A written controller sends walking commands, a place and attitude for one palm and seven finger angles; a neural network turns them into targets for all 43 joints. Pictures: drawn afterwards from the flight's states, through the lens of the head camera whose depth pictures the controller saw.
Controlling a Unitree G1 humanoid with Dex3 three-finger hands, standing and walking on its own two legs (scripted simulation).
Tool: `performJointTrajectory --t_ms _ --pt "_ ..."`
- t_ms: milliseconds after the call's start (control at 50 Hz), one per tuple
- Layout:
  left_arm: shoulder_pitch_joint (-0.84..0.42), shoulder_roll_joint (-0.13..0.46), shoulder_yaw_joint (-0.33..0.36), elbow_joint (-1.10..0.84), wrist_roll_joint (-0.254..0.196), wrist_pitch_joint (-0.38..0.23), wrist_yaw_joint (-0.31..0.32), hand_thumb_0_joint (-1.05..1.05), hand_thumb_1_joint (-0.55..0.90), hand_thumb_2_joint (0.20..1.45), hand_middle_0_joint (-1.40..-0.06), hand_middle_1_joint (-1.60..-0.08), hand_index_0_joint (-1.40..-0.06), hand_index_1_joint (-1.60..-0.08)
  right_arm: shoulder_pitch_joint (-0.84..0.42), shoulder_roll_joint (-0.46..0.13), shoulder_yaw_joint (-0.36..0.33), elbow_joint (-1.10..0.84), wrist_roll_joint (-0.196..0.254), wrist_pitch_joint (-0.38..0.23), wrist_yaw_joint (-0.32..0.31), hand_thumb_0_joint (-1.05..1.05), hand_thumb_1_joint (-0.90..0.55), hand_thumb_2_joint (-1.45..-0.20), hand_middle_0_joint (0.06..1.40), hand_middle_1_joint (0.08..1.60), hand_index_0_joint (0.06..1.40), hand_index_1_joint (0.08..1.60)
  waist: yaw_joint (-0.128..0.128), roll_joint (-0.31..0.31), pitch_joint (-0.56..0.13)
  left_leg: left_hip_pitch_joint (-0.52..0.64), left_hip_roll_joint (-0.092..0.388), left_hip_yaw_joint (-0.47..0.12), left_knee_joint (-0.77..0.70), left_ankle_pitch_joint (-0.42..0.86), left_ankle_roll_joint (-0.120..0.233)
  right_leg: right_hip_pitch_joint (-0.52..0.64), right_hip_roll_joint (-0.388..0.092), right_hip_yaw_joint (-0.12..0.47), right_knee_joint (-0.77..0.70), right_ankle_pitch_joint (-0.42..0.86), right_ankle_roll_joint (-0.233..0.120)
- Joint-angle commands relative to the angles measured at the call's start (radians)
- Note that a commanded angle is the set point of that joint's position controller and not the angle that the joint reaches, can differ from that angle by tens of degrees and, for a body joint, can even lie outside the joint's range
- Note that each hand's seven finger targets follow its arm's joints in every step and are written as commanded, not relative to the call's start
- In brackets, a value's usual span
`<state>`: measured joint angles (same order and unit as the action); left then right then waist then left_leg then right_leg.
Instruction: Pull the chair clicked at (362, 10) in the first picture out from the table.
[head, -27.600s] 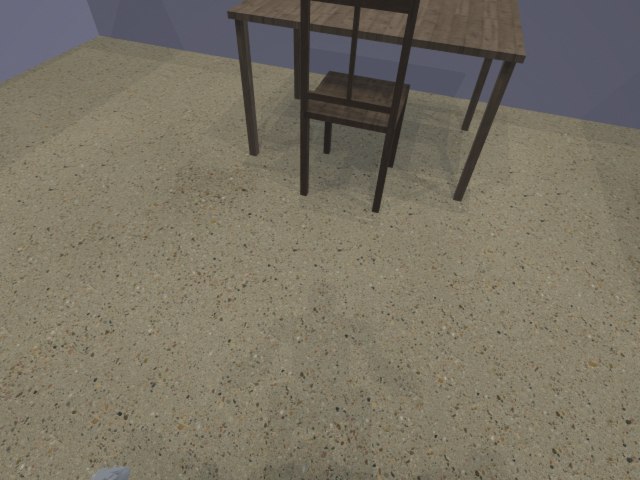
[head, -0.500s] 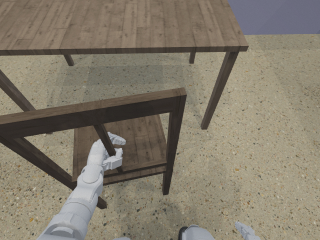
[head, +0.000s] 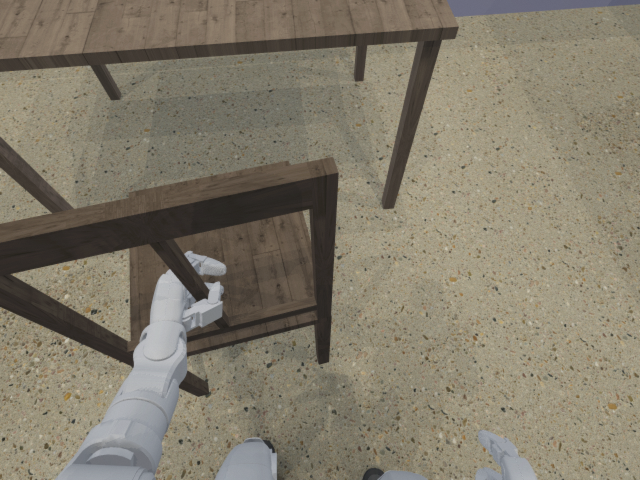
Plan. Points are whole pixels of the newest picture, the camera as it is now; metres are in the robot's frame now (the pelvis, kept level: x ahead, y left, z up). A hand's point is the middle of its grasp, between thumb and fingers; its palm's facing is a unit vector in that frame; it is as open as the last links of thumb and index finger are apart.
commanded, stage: step backward, pulling the chair out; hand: left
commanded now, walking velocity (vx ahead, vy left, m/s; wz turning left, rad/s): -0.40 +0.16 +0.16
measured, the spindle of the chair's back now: (198, 289) +0.35 +0.20 -0.07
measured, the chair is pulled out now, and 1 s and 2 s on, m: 0.34 0.60 0.62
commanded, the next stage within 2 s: stop walking, hand still on the chair in 0.58 s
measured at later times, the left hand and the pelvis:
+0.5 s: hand (219, 405) +0.20 +0.14 -0.07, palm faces +0.08 -0.98 -0.19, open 5.0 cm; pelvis -0.12 -0.02 +0.00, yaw +1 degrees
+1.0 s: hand out of the picture +0.07 +0.12 -0.06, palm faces +0.06 -0.98 -0.17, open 5.1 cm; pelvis -0.21 -0.02 +0.00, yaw +3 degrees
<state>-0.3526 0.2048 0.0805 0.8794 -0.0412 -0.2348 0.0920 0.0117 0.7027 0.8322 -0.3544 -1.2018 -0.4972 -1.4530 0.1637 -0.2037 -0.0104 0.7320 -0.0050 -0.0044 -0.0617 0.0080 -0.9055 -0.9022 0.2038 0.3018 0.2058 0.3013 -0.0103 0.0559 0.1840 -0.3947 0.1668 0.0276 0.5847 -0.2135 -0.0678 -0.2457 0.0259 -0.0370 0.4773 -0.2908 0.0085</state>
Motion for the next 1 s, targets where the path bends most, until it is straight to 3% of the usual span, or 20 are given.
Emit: performJointTrajectory --t_ms 0,60,180,220,240,280,300,340,400,480,520,560,600,660,680,740,800,840,940,980 --pt "-0.124 0.235 0.064 -0.133 0.052 -0.032 0.014 0.0 0.9 0.9 -0.5 -1.45 -0.5 -1.45 -0.009 -0.151 -0.055 -0.132 0.027 -0.013 -0.052 0.0 -0.9 -0.9 0.2 0.3 0.2 0.3 -0.002 -0.27 -0.559 -0.051 -0.14 -0.043 0.303 -0.284 0.024 0.388 -0.363 0.188 0.03 1.332 -0.119" --pt "-0.096 0.181 0.054 -0.204 0.049 -0.009 0.013 0.0 0.9 0.9 -0.5 -1.45 -0.5 -1.45 -0.071 -0.129 -0.015 -0.148 0.02 -0.021 -0.05 0.0 -0.9 -0.9 0.2 0.3 0.2 0.3 0.011 -0.165 -0.501 -0.09 -0.134 -0.121 0.326 -0.296 0.023 0.329 -0.397 0.171 0.022 1.104 -0.16" --pt "-0.091 0.116 -0.041 -0.25 0.024 0.047 0.027 0.0 0.9 0.9 -0.5 -1.45 -0.5 -1.45 -0.013 -0.174 -0.016 -0.14 0.026 0.001 -0.081 0.0 -0.9 -0.9 0.2 0.3 0.2 0.3 -0.028 -0.135 -0.464 0.145 -0.072 -0.071 -0.126 0.18 0.051 0.244 -0.275 0.076 0.059 0.869 -0.072" --pt "-0.159 0.075 -0.087 -0.31 0.02 0.048 0.023 0.0 0.9 0.9 -0.5 -1.45 -0.5 -1.45 0.015 -0.202 -0.035 -0.162 0.019 0.015 -0.076 0.0 -0.9 -0.9 0.2 0.3 0.2 0.3 -0.036 -0.027 -0.473 0.258 0.051 -0.17 -0.161 0.603 0.117 0.112 -0.147 0.029 0.077 0.552 -0.007" --pt "-0.181 0.041 -0.115 -0.309 0.017 0.044 0.013 0.0 0.9 0.9 -0.5 -1.45 -0.5 -1.45 0.029 -0.196 -0.037 -0.165 0.025 0.023 -0.062 0.0 -0.9 -0.9 0.2 0.3 0.2 0.3 -0.036 0.007 -0.472 0.291 0.088 -0.163 -0.164 0.653 0.138 0.08 -0.106 0.029 0.101 0.359 -0.002" --pt "-0.238 0.036 -0.127 -0.381 0.036 0.036 0.005 0.0 0.9 0.9 -0.5 -1.45 -0.5 -1.45 0.0 -0.165 -0.025 -0.167 -0.004 0.015 -0.05 0.0 -0.9 -0.9 0.2 0.3 0.2 0.3 -0.039 0.244 -0.497 0.378 0.126 -0.198 -0.167 0.846 0.167 -0.024 -0.081 0.02 0.21 0.088 -0.005" --pt "-0.248 0.039 -0.119 -0.356 0.044 0.037 0.007 0.0 0.9 0.9 -0.5 -1.45 -0.5 -1.45 0.0 -0.159 -0.027 -0.16 -0.014 0.014 -0.039 0.0 -0.9 -0.9 0.2 0.3 0.2 0.3 -0.033 0.305 -0.478 0.367 0.147 -0.215 -0.193 0.828 0.176 -0.075 -0.067 0.02 0.272 -0.128 -0.014" --pt "-0.222 0.042 -0.103 -0.322 0.044 0.037 0.013 0.0 0.9 0.9 -0.5 -1.45 -0.5 -1.45 0.009 -0.157 -0.034 -0.155 -0.012 0.005 -0.026 0.0 -0.9 -0.9 0.2 0.3 0.2 0.3 -0.021 0.285 -0.454 0.332 0.166 -0.207 -0.18 0.751 0.197 -0.096 -0.059 0.028 0.305 -0.201 -0.025" --pt "-0.215 0.052 -0.094 -0.26 0.036 0.028 0.011 0.0 0.9 0.9 -0.5 -1.45 -0.5 -1.45 0.051 -0.167 -0.041 -0.136 0.005 -0.012 -0.025 0.0 -0.9 -0.9 0.2 0.3 0.2 0.3 -0.039 0.143 -0.449 0.413 0.159 -0.202 -0.115 0.769 0.193 -0.072 -0.047 0.019 0.139 -0.068 -0.008" --pt "-0.224 0.109 -0.061 -0.172 0.045 0.014 -0.002 0.0 0.9 0.9 -0.5 -1.45 -0.5 -1.45 0.038 -0.175 -0.04 -0.118 0.013 -0.015 -0.033 0.0 -0.9 -0.9 0.2 0.3 0.2 0.3 -0.022 0.14 -0.437 0.263 0.084 -0.147 -0.063 0.417 0.137 0.081 -0.077 0.035 -0.082 0.197 -0.014" --pt "-0.249 0.154 -0.058 -0.152 0.045 0.009 -0.003 0.0 0.9 0.9 -0.5 -1.45 -0.5 -1.45 0.016 -0.133 -0.027 -0.131 0.027 -0.007 -0.044 0.0 -0.9 -0.9 0.2 0.3 0.2 0.3 -0.034 -0.074 -0.441 0.136 -0.049 -0.017 0.051 0.079 0.051 0.128 -0.25 0.171 -0.114 0.521 -0.06" --pt "-0.243 0.205 -0.002 -0.087 0.041 0.032 0.004 0.0 0.9 0.9 -0.5 -1.45 -0.5 -1.45 -0.031 -0.153 -0.034 -0.129 0.037 -0.009 -0.059 0.0 -0.9 -0.9 0.2 0.3 0.2 0.3 -0.004 -0.271 -0.472 0.035 -0.148 -0.079 0.306 -0.25 0.031 0.115 -0.366 0.216 -0.104 0.626 -0.144" --pt "-0.195 0.179 0.005 -0.045 0.032 0.049 0.003 0.0 0.9 0.9 -0.5 -1.45 -0.5 -1.45 -0.039 -0.148 -0.019 -0.121 0.033 -0.012 -0.057 0.0 -0.9 -0.9 0.2 0.3 0.2 0.3 0.009 -0.173 -0.446 -0.004 -0.137 -0.135 0.375 -0.271 0.032 0.107 -0.406 0.223 -0.076 0.617 -0.183" --pt "-0.223 0.148 -0.007 -0.042 0.033 0.054 0.006 0.0 0.9 0.9 -0.5 -1.45 -0.5 -1.45 -0.021 -0.139 0.005 -0.104 0.031 -0.021 -0.061 0.0 -0.9 -0.9 0.2 0.3 0.2 0.3 -0.003 -0.174 -0.436 0.026 -0.141 -0.107 0.23 -0.247 0.033 0.149 -0.359 0.135 -0.03 0.662 -0.142" --pt "-0.26 0.19 0.004 -0.241 0.025 0.048 0.01 0.0 0.9 0.9 -0.5 -1.45 -0.5 -1.45 -0.03 -0.141 0.002 -0.132 0.036 -0.025 -0.065 0.0 -0.9 -0.9 0.2 0.3 0.2 0.3 0.0 -0.141 -0.447 0.082 -0.144 -0.091 0.137 -0.233 0.043 0.169 -0.352 0.133 -0.035 0.623 -0.129" --pt "-0.203 0.121 -0.033 -0.285 0.007 0.078 0.012 0.0 0.9 0.9 -0.5 -1.45 -0.5 -1.45 0.02 -0.149 -0.002 -0.135 0.027 -0.04 -0.081 0.0 -0.9 -0.9 0.2 0.3 0.2 0.3 -0.019 -0.165 -0.456 0.222 -0.117 -0.051 -0.199 -0.021 0.066 0.179 -0.292 0.128 -0.007 0.375 -0.069" --pt "-0.198 0.052 -0.079 -0.364 0.007 0.099 0.006 0.0 0.9 0.9 -0.5 -1.45 -0.5 -1.45 0.025 -0.184 -0.016 -0.167 0.025 -0.031 -0.073 0.0 -0.9 -0.9 0.2 0.3 0.2 0.3 0.009 0.121 -0.421 0.261 0.07 -0.201 -0.241 0.242 0.162 0.091 -0.108 0.023 0.116 0.127 0.013" --pt "-0.222 0.003 -0.129 -0.345 0.018 0.101 -0.002 0.0 0.9 0.9 -0.5 -1.45 -0.5 -1.45 -0.011 -0.143 0.007 -0.166 0.021 -0.027 -0.059 0.0 -0.9 -0.9 0.2 0.3 0.2 0.3 -0.005 0.207 -0.384 0.169 0.047 -0.186 -0.28 0.134 0.165 0.129 -0.097 -0.006 0.119 -0.016 0.006" --pt "-0.159 0.046 -0.107 -0.326 0.024 0.09 -0.002 0.0 0.9 0.9 -0.5 -1.45 -0.5 -1.45 0.032 -0.155 -0.01 -0.16 0.029 -0.029 -0.054 0.0 -0.9 -0.9 0.2 0.3 0.2 0.3 -0.017 -0.07 -0.354 0.169 -0.08 -0.058 -0.229 -0.18 0.111 0.13 -0.124 0.095 -0.105 -0.12 -0.009" --pt "-0.105 0.059 -0.106 -0.302 0.028 0.093 0.001 0.0 0.9 0.9 -0.5 -1.45 -0.5 -1.45 0.037 -0.154 -0.007 -0.146 0.027 -0.037 -0.059 0.0 -0.9 -0.9 0.2 0.3 0.2 0.3 -0.019 -0.032 -0.273 0.178 -0.1 -0.041 -0.239 -0.273 0.109 0.019 -0.128 0.116 -0.155 -0.26 -0.021"
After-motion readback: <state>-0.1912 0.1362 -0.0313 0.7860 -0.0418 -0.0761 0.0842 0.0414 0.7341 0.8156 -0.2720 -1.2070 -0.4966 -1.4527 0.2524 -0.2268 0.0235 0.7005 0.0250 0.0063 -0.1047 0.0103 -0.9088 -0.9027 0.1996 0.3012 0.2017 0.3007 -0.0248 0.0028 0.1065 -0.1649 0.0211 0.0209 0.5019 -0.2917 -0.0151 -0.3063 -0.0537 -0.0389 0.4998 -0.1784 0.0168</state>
